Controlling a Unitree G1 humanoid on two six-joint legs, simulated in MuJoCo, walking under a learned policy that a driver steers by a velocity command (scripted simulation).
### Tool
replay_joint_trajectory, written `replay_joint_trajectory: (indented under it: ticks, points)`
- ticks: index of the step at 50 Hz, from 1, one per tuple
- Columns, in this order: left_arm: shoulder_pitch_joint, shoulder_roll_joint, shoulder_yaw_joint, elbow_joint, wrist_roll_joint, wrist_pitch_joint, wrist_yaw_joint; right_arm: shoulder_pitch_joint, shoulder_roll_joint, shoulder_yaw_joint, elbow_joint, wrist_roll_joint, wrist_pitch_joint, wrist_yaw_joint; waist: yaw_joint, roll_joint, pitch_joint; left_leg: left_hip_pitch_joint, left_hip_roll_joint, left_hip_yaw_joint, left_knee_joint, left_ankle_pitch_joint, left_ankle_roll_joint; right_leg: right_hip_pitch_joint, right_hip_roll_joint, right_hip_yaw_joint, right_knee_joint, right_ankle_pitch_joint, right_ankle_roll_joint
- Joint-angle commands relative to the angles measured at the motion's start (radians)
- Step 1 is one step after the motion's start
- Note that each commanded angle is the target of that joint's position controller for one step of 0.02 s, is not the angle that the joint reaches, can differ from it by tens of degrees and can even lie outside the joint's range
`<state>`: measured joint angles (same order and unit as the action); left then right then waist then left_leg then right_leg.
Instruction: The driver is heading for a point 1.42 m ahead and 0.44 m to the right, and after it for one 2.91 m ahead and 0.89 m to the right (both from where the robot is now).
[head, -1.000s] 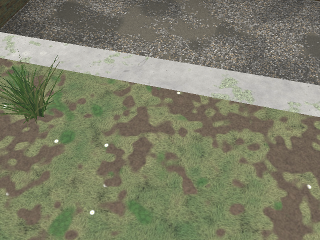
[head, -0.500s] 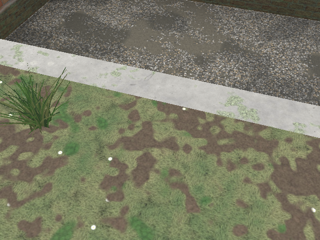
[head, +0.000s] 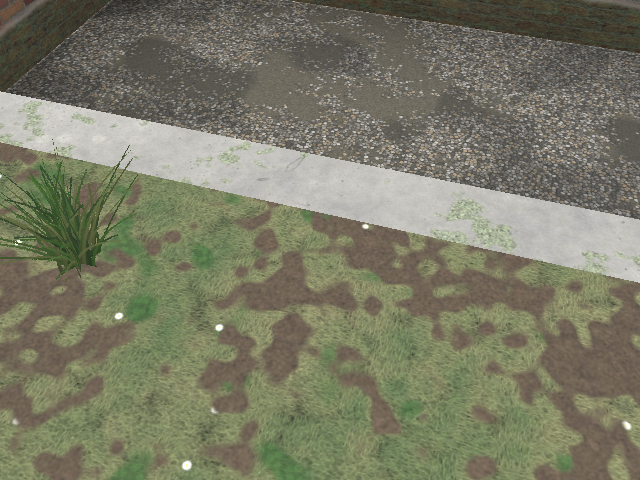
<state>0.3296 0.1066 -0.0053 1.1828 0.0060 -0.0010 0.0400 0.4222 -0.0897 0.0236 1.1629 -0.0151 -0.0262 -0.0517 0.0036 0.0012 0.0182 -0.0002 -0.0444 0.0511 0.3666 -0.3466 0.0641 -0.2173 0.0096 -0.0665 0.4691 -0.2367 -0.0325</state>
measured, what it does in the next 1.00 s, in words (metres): walks ahead: right foot, then left foot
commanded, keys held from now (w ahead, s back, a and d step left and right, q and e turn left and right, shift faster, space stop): w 0.86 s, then w+e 0.14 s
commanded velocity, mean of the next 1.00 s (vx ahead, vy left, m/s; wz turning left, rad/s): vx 0.41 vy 0.00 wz -0.02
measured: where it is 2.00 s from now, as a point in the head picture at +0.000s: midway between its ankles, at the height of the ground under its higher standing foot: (396, 315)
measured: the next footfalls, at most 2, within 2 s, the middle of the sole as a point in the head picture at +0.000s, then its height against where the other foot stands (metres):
right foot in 0.30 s outside the picture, level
left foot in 0.84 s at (321, 470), level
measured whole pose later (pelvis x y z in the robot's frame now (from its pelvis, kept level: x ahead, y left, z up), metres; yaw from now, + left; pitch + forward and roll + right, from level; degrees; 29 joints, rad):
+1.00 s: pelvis +0.47 -0.04 +0.00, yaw -3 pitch +0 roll +1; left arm 0.33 0.19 0.05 1.01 0.02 -0.07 0.00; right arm 0.23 -0.19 -0.07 1.00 -0.02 -0.09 0.01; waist 0.01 -0.03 0.07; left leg -0.25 -0.05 0.16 0.41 -0.16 0.10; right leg -0.40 -0.04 0.00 1.20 -0.29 -0.10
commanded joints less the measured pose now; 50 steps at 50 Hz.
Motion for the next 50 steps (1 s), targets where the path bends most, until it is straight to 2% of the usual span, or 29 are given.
replay_joint_trajectory:
  ticks: [1,2,4,8,10,12,13,14,15,16,17,18,19,20,22,24,29,33,37,39,41,42,43,44,45,46,47,48,50]
  points:
    - [-0.017,0.066,0.016,-0.05,0.016,-0.002,-0.013,0.175,-0.137,-0.039,0.015,0.001,0.008,0.003,-0.05,0.128,0.204,-0.134,0.244,-0.293,-0.219,-0.355,0.121,-0.2,0.011,-0.021,0.139,-0.205,-0.029]
    - [-0.058,0.058,0.016,-0.079,0.026,-0.007,-0.021,0.191,-0.147,-0.046,0.014,0.001,0.007,0.005,-0.064,0.138,0.264,-0.133,0.31,-0.358,-0.258,-0.41,0.159,-0.291,-0.003,-0.043,0.202,-0.214,-0.032]
    - [-0.128,0.072,0.024,-0.133,0.027,-0.024,-0.033,0.23,-0.142,-0.052,0.021,-0.012,-0.006,0.007,-0.08,0.113,0.307,-0.068,0.374,-0.416,-0.285,-0.309,0.207,-0.446,-0.052,-0.012,0.337,-0.228,-0.039]
    - [-0.173,0.095,0.045,-0.195,0.015,-0.059,-0.053,0.216,-0.158,-0.06,0.008,-0.016,-0.039,0.013,-0.052,0.058,0.243,0.077,0.345,-0.306,-0.241,0.06,0.191,-0.521,-0.076,0.005,0.353,-0.167,-0.035]
    - [-0.194,0.094,0.051,-0.225,0.009,-0.06,-0.061,0.191,-0.172,-0.063,-0.002,-0.016,-0.05,0.015,-0.035,0.078,0.215,0.037,0.316,-0.233,-0.207,0.198,0.167,-0.434,-0.055,-0.017,0.3,-0.122,-0.04]
    - [-0.147,0.086,0.056,-0.229,0.002,-0.059,-0.065,0.149,-0.187,-0.065,-0.016,-0.011,-0.056,0.02,0.003,0.1,0.185,-0.069,0.284,-0.158,-0.144,0.329,0.136,-0.248,-0.016,-0.056,0.224,-0.07,-0.057]
    - [-0.056,0.083,0.062,-0.203,-0.003,-0.06,-0.063,0.112,-0.195,-0.065,-0.025,-0.003,-0.06,0.024,0.055,0.096,0.151,-0.155,0.257,-0.108,-0.06,0.469,0.112,-0.068,0.025,-0.088,0.167,-0.012,-0.069]
    - [0.081,0.108,0.08,-0.152,-0.006,-0.062,-0.056,0.111,-0.197,-0.063,-0.025,-0.003,-0.065,0.029,0.11,0.058,0.084,-0.214,0.214,-0.059,0.097,0.61,0.089,0.126,0.069,-0.106,0.124,0.01,-0.081]
    - [0.237,0.164,0.104,-0.107,0.005,-0.068,-0.046,0.112,-0.189,-0.057,-0.029,-0.003,-0.071,0.036,0.173,0.003,-0.005,-0.318,0.158,0.0,0.332,0.592,0.059,0.327,0.013,-0.028,0.076,-0.039,-0.105]
    - [0.369,0.287,0.131,-0.105,0.027,-0.072,-0.037,0.142,-0.105,-0.037,-0.074,0.011,-0.07,0.046,0.192,-0.212,-0.118,-0.512,0.032,0.072,0.733,0.179,0.003,0.459,-0.312,0.477,-0.149,-0.368,-0.197]
    - [0.321,0.27,0.121,-0.095,0.013,-0.056,-0.04,0.104,-0.128,-0.051,-0.096,-0.004,-0.07,0.058,0.144,-0.212,-0.12,-0.595,-0.012,-0.065,0.935,-0.123,0.022,0.369,-0.394,0.809,-0.346,-0.471,-0.248]
    - [0.16,0.257,0.111,-0.133,0.01,-0.052,-0.039,0.044,-0.131,-0.053,-0.131,-0.009,-0.064,0.065,0.063,-0.121,0.011,-0.656,0.067,-0.091,0.99,-0.051,0.042,0.243,-0.394,0.703,-0.333,-0.546,-0.23]
    - [0.067,0.209,0.097,-0.162,0.005,-0.06,-0.045,-0.01,-0.131,-0.054,-0.145,-0.012,-0.065,0.07,0.043,-0.028,0.074,-0.644,0.107,-0.087,0.946,0.033,0.049,0.125,-0.362,0.574,-0.337,-0.415,-0.211]
    - [0.025,0.182,0.084,-0.168,0.006,-0.069,-0.048,-0.004,-0.115,-0.057,-0.144,-0.008,-0.064,0.07,0.004,-0.003,0.098,-0.593,0.132,-0.085,0.881,0.073,0.047,0.053,-0.31,0.457,-0.346,-0.273,-0.179]
    - [0.037,0.135,0.063,-0.154,0.007,-0.085,-0.043,0.049,-0.095,-0.059,-0.131,-0.021,-0.042,0.073,-0.042,-0.026,0.086,-0.505,0.146,-0.072,0.804,0.095,0.028,-0.009,-0.246,0.301,-0.35,-0.085,-0.15]
    - [0.094,0.138,0.057,-0.134,0.009,-0.098,-0.036,0.014,-0.109,-0.067,-0.147,-0.019,-0.026,0.076,-0.047,-0.045,0.097,-0.537,0.143,-0.047,0.761,0.131,0.016,0.008,-0.223,0.233,-0.357,0.035,-0.159]
    - [0.189,0.141,0.046,-0.122,0.008,-0.107,-0.034,-0.245,-0.129,-0.076,-0.236,-0.014,-0.017,0.087,-0.001,-0.046,0.136,-0.717,0.152,-0.006,0.564,0.262,-0.02,0.124,-0.213,0.165,-0.389,0.177,-0.172]
    - [0.236,0.139,0.041,-0.116,0.007,-0.114,-0.03,-0.404,-0.108,-0.068,-0.291,-0.006,-0.023,0.091,0.032,-0.066,0.135,-0.675,0.113,0.036,0.347,0.342,-0.024,0.182,-0.196,0.102,-0.364,0.368,-0.165]
    - [0.258,0.154,0.045,-0.102,0.013,-0.116,-0.021,-0.471,-0.12,-0.071,-0.324,-0.005,-0.032,0.089,0.039,-0.078,0.133,-0.626,0.082,0.057,0.226,0.312,0.017,0.29,-0.223,0.081,-0.31,0.537,-0.163]
    - [0.23,0.173,0.05,-0.104,0.018,-0.115,-0.016,-0.422,-0.136,-0.08,-0.317,-0.007,-0.041,0.081,0.005,-0.086,0.097,-0.529,0.043,0.073,0.19,0.241,0.053,0.333,-0.231,0.059,-0.212,0.78,-0.148]
    - [0.203,0.2,0.057,-0.105,0.021,-0.107,-0.015,-0.203,-0.172,-0.103,-0.249,-0.007,-0.053,0.065,-0.087,-0.087,-0.026,-0.286,-0.02,0.091,0.13,0.207,0.092,0.336,-0.211,0.033,0.053,0.968,-0.123]
    - [0.192,0.196,0.055,-0.112,0.013,-0.105,-0.017,-0.043,-0.207,-0.12,-0.199,-0.022,-0.062,0.055,-0.151,-0.069,-0.112,-0.053,0.029,0.043,0.094,0.232,0.117,0.208,-0.179,0.012,0.263,0.819,-0.107]
    - [0.226,0.124,0.037,-0.147,-0.013,-0.104,-0.027,0.108,-0.307,-0.146,-0.18,-0.049,-0.065,0.046,-0.171,0.071,-0.255,0.231,0.306,-0.296,0.075,0.107,0.195,-0.064,-0.093,-0.034,0.618,0.395,-0.077]
    - [0.3,0.104,0.043,-0.144,-0.037,-0.102,-0.035,0.09,-0.331,-0.156,-0.178,-0.029,-0.052,0.06,-0.118,0.209,-0.354,0.351,0.49,-0.739,-0.082,0.078,0.306,-0.312,0.075,0.038,0.92,-0.261,-0.061]
    - [0.197,0.164,0.058,-0.165,-0.016,-0.094,-0.03,-0.038,-0.292,-0.145,-0.199,-0.008,-0.046,0.066,-0.077,0.06,-0.216,0.215,0.441,-0.609,-0.109,-0.004,0.256,-0.391,-0.011,0.12,0.944,-0.171,-0.079]
    - [0.115,0.156,0.057,-0.187,-0.007,-0.098,-0.034,-0.123,-0.221,-0.124,-0.214,-0.003,-0.054,0.069,-0.062,0.017,-0.093,0.057,0.409,-0.471,-0.15,0.025,0.22,-0.392,-0.048,0.121,0.889,-0.093,-0.081]
    - [0.095,0.133,0.057,-0.186,-0.004,-0.095,-0.036,-0.157,-0.174,-0.11,-0.208,-0.008,-0.063,0.069,-0.029,-0.012,-0.016,-0.061,0.366,-0.362,-0.189,0.103,0.174,-0.354,-0.082,0.12,0.821,-0.054,-0.083]
    - [0.093,0.123,0.061,-0.188,0.015,-0.081,-0.04,-0.147,-0.138,-0.097,-0.191,-0.007,-0.072,0.062,-0.004,0.008,0.016,-0.133,0.326,-0.275,-0.205,0.167,0.138,-0.314,-0.102,0.124,0.768,-0.038,-0.079]
    - [0.122,0.096,0.061,-0.182,0.027,-0.053,-0.053,-0.106,-0.129,-0.09,-0.169,-0.005,-0.087,0.051,0.023,0.035,0.029,-0.183,0.296,-0.176,-0.223,0.261,0.111,-0.271,-0.103,0.115,0.731,-0.021,-0.067]
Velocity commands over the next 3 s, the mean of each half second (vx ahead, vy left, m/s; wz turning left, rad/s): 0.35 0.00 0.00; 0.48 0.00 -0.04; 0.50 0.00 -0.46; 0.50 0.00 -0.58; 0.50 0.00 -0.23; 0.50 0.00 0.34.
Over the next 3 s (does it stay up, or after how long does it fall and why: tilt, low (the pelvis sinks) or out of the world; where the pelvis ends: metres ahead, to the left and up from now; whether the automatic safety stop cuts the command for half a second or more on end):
stays up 1.15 -0.35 -0.03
